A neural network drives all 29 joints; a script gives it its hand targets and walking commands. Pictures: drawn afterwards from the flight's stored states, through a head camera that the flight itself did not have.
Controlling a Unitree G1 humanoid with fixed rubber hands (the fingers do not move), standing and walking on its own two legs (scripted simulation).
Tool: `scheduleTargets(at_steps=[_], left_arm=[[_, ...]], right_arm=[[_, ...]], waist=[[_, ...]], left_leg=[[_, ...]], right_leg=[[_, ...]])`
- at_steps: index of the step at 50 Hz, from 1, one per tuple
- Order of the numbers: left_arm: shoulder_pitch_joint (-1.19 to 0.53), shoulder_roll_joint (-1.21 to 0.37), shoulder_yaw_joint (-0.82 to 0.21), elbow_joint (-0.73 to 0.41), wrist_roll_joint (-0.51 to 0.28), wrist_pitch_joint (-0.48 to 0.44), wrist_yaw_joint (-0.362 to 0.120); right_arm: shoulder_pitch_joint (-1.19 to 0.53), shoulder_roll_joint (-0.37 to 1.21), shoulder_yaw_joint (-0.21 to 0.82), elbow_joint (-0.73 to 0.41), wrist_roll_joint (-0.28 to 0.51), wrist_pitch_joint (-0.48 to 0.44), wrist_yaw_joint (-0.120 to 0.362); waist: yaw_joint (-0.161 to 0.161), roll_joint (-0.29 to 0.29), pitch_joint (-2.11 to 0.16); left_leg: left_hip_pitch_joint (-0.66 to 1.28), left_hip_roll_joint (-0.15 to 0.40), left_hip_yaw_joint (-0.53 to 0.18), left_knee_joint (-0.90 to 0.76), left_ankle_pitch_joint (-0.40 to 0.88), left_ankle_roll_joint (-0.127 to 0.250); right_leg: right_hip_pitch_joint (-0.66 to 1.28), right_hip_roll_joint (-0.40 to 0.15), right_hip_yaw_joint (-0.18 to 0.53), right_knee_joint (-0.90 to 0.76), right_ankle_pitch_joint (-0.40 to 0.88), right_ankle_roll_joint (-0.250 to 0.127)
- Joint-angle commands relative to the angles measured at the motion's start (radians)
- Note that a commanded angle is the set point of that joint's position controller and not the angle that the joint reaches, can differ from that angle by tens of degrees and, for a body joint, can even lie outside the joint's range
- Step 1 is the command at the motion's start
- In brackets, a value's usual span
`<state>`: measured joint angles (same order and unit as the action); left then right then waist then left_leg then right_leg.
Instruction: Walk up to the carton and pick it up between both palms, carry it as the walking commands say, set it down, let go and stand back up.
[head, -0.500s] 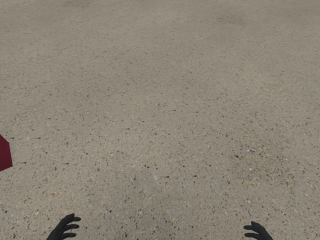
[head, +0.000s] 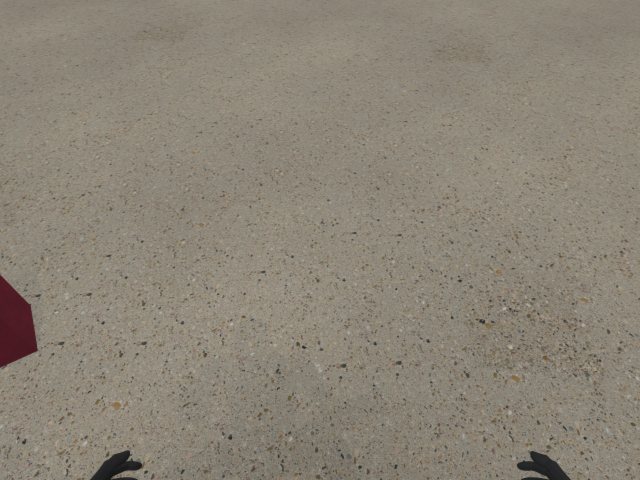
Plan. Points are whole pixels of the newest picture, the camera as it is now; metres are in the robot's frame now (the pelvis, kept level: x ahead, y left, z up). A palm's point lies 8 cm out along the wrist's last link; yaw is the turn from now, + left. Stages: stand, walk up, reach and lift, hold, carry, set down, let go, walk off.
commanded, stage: stand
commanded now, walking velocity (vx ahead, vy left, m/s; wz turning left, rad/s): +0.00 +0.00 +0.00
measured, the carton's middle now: out of the picture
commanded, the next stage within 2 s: walk up in 1.88 s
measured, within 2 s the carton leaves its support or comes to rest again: neither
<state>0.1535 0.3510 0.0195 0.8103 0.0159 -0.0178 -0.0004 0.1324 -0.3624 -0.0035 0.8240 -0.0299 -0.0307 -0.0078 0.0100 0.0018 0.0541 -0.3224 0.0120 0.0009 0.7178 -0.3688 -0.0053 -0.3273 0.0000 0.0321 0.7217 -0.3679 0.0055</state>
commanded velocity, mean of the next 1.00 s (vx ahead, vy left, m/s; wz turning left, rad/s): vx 0.00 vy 0.00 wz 0.00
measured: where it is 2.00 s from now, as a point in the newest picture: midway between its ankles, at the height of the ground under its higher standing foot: outside the picture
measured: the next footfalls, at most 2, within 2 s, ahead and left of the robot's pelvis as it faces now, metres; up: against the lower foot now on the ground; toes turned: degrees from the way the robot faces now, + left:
none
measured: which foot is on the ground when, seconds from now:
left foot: down 0.00-1.00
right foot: down 0.00-1.00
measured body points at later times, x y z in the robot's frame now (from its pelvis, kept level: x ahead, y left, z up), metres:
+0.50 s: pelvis +0.00 -0.02 +0.02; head +0.02 -0.02 +0.47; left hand +0.11 +0.28 -0.10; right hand +0.11 -0.32 -0.10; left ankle +0.01 +0.13 -0.72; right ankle +0.01 -0.13 -0.72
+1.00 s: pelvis +0.00 -0.01 +0.03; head +0.02 -0.02 +0.48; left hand +0.11 +0.29 -0.10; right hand +0.10 -0.32 -0.10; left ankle +0.01 +0.13 -0.72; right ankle +0.01 -0.13 -0.72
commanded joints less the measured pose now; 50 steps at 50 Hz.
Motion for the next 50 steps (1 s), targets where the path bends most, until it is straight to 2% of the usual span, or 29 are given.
scheduleTargets(at_steps=[1,3,4,5,6,9,10,11,14,15,16,17,18,21,23,24,25,26,28,29,32,35,38,39,42,43,46,49,50], left_arm=[[-0.051,0.197,0.048,-0.037,-0.001,-0.024,0.015],[-0.032,0.201,0.042,-0.019,0.005,-0.014,0.008],[-0.041,0.196,0.050,-0.010,-0.015,-0.015,0.006],[-0.072,0.191,0.047,-0.015,-0.015,-0.012,0.007],[-0.027,0.198,0.051,0.010,0.002,-0.008,0.004],[-0.064,0.194,0.040,0.024,0.006,-0.019,0.004],[-0.019,0.171,0.040,0.043,-0.018,-0.017,0.005],[-0.043,0.182,0.029,0.030,-0.003,-0.015,0.000],[-0.037,0.193,0.028,0.067,0.000,-0.023,0.001],[-0.066,0.185,0.023,0.057,-0.009,-0.018,0.000],[-0.091,0.222,0.035,0.061,-0.014,-0.020,0.006],[-0.071,0.194,0.026,0.084,-0.007,-0.028,0.003],[-0.073,0.231,0.033,0.097,0.000,-0.025,0.003],[-0.049,0.201,0.029,0.113,-0.010,-0.029,0.004],[-0.051,0.200,0.018,0.125,-0.011,-0.028,0.001],[-0.115,0.201,0.024,0.122,-0.007,-0.019,-0.001],[-0.069,0.197,0.020,0.114,-0.013,-0.018,-0.004],[-0.081,0.214,0.021,0.149,-0.021,-0.018,0.004],[-0.059,0.208,0.017,0.169,-0.009,-0.013,0.003],[-0.073,0.213,0.024,0.160,-0.019,-0.015,0.008],[-0.067,0.182,0.010,0.174,-0.018,-0.015,0.009],[-0.116,0.201,0.017,0.163,-0.013,-0.015,-0.004],[-0.114,0.202,0.024,0.183,-0.009,-0.018,0.001],[-0.117,0.203,0.019,0.171,-0.007,-0.020,0.005],[-0.121,0.199,0.021,0.193,-0.005,-0.016,0.001],[-0.105,0.195,0.026,0.194,-0.004,-0.014,-0.004],[-0.117,0.209,0.023,0.204,-0.012,-0.018,0.002],[-0.102,0.207,0.013,0.217,-0.007,-0.016,0.007],[-0.113,0.217,0.024,0.216,-0.015,-0.019,0.008]], right_arm=[[-0.026,-0.209,-0.055,-0.055,-0.012,-0.018,-0.002],[-0.012,-0.193,-0.046,-0.031,0.001,-0.011,0.000],[-0.036,-0.189,-0.043,-0.014,0.000,-0.007,-0.003],[-0.068,-0.213,-0.049,-0.028,0.003,-0.017,-0.001],[-0.036,-0.225,-0.055,-0.014,-0.007,-0.012,-0.005],[-0.044,-0.189,-0.048,-0.001,0.011,-0.012,0.002],[-0.058,-0.210,-0.039,0.016,0.002,-0.027,0.004],[-0.033,-0.187,-0.040,0.021,0.016,-0.023,-0.006],[-0.007,-0.198,-0.036,0.053,0.016,-0.021,0.000],[-0.048,-0.223,-0.046,0.055,0.013,-0.015,-0.001],[-0.036,-0.207,-0.040,0.053,0.022,-0.011,0.004],[-0.051,-0.208,-0.038,0.064,0.021,-0.020,-0.005],[-0.033,-0.188,-0.040,0.073,0.020,-0.014,0.001],[-0.010,-0.199,-0.032,0.102,0.014,-0.007,-0.006],[-0.037,-0.178,-0.033,0.110,0.012,-0.019,0.001],[-0.061,-0.186,-0.020,0.104,0.005,-0.006,-0.004],[-0.058,-0.205,-0.035,0.100,0.020,-0.004,-0.009],[-0.032,-0.188,-0.018,0.109,0.018,-0.011,-0.006],[-0.029,-0.200,-0.027,0.131,0.016,-0.011,0.005],[-0.064,-0.204,-0.022,0.125,0.014,-0.006,-0.003],[-0.062,-0.218,-0.027,0.152,0.011,-0.018,-0.001],[-0.072,-0.176,-0.009,0.154,0.016,-0.009,-0.002],[-0.080,-0.209,-0.016,0.167,0.008,-0.008,-0.004],[-0.074,-0.206,-0.023,0.165,0.022,0.000,-0.004],[-0.082,-0.164,-0.017,0.175,0.011,-0.001,-0.002],[-0.054,-0.202,-0.018,0.183,0.011,-0.005,0.000],[-0.101,-0.181,-0.021,0.172,0.016,-0.001,-0.003],[-0.077,-0.209,-0.021,0.195,0.022,0.003,0.007],[-0.081,-0.202,-0.022,0.188,0.015,-0.007,0.006]], waist=[[-0.028,0.057,-0.059],[-0.011,-0.009,-0.062],[0.003,0.040,-0.046],[0.002,-0.020,-0.034],[-0.003,0.045,-0.070],[-0.016,-0.038,-0.063],[0.010,0.028,-0.095],[-0.003,-0.023,-0.065],[-0.026,-0.039,-0.090],[0.008,-0.070,-0.105],[-0.024,-0.081,-0.109],[-0.016,-0.030,-0.105],[-0.031,-0.067,-0.114],[-0.011,-0.090,-0.129],[-0.015,-0.019,-0.096],[-0.008,0.068,-0.073],[-0.006,-0.032,-0.141],[-0.011,0.008,-0.067],[-0.013,0.035,-0.118],[-0.015,-0.030,-0.089],[-0.002,0.004,-0.091],[0.000,-0.042,-0.090],[-0.011,0.011,-0.064],[-0.012,-0.047,-0.077],[-0.021,-0.051,-0.043],[-0.013,0.001,-0.001],[-0.010,-0.004,-0.111],[-0.002,-0.031,-0.111],[-0.012,0.065,-0.089]], left_leg=[[0.059,0.059,-0.095,-0.175,0.095,0.072],[0.013,0.066,-0.097,-0.170,0.087,0.069],[0.011,0.092,-0.117,-0.238,0.049,0.078],[-0.001,0.118,-0.160,-0.251,0.030,0.083],[-0.012,0.090,-0.146,-0.261,-0.005,0.080],[0.003,0.080,-0.110,-0.240,0.052,0.069],[0.058,0.083,-0.126,-0.252,0.060,0.066],[0.046,0.070,-0.103,-0.250,0.129,0.054],[0.110,0.079,-0.091,-0.249,0.209,0.045],[0.112,0.087,-0.086,-0.241,0.198,0.061],[0.125,0.076,-0.083,-0.246,0.203,0.048],[0.156,0.084,-0.082,-0.249,0.220,0.038],[0.152,0.068,-0.068,-0.239,0.197,0.041],[0.149,0.060,-0.066,-0.254,0.225,0.039],[0.172,0.083,-0.078,-0.271,0.284,0.050],[0.156,0.076,-0.056,-0.283,0.261,0.033],[0.164,0.080,-0.067,-0.303,0.244,0.037],[0.153,0.087,-0.078,-0.321,0.268,0.032],[0.178,0.084,-0.071,-0.316,0.296,0.046],[0.173,0.098,-0.071,-0.306,0.304,0.044],[0.195,0.104,-0.098,-0.354,0.249,0.056],[0.228,0.102,-0.086,-0.363,0.322,0.037],[0.190,0.094,-0.065,-0.370,0.307,0.031],[0.230,0.100,-0.068,-0.363,0.292,0.030],[0.211,0.095,-0.059,-0.381,0.230,0.024],[0.164,0.095,-0.055,-0.391,0.222,0.034],[0.226,0.107,-0.076,-0.412,0.226,0.026],[0.233,0.111,-0.084,-0.410,0.253,0.031],[0.226,0.107,-0.063,-0.409,0.302,0.033]], right_leg=[[-0.017,-0.071,0.100,-0.181,0.098,-0.086],[0.036,-0.072,0.087,-0.186,0.048,-0.090],[0.020,-0.070,0.101,-0.193,0.028,-0.078],[0.026,-0.059,0.075,-0.193,0.082,-0.070],[0.058,-0.055,0.067,-0.158,0.075,-0.076],[0.089,-0.093,0.110,-0.204,0.105,-0.083],[0.073,-0.093,0.133,-0.228,0.142,-0.095],[0.097,-0.090,0.113,-0.226,0.179,-0.090],[0.086,-0.102,0.117,-0.233,0.269,-0.078],[0.101,-0.094,0.093,-0.245,0.253,-0.068],[0.074,-0.100,0.130,-0.259,0.233,-0.075],[0.081,-0.109,0.122,-0.283,0.244,-0.065],[0.103,-0.105,0.132,-0.286,0.251,-0.064],[0.165,-0.105,0.116,-0.296,0.320,-0.070],[0.126,-0.105,0.118,-0.298,0.319,-0.064],[0.119,-0.107,0.123,-0.297,0.302,-0.059],[0.166,-0.101,0.096,-0.298,0.293,-0.059],[0.138,-0.109,0.142,-0.311,0.250,-0.069],[0.197,-0.095,0.095,-0.319,0.326,-0.062],[0.170,-0.107,0.120,-0.339,0.325,-0.063],[0.180,-0.110,0.097,-0.355,0.316,-0.067],[0.164,-0.096,0.096,-0.374,0.288,-0.046],[0.177,-0.099,0.109,-0.371,0.331,-0.045],[0.160,-0.106,0.107,-0.389,0.321,-0.053],[0.149,-0.099,0.105,-0.425,0.242,-0.047],[0.163,-0.101,0.109,-0.426,0.282,-0.052],[0.195,-0.090,0.097,-0.416,0.216,-0.032],[0.204,-0.093,0.080,-0.401,0.315,-0.040],[0.194,-0.109,0.108,-0.389,0.329,-0.047]])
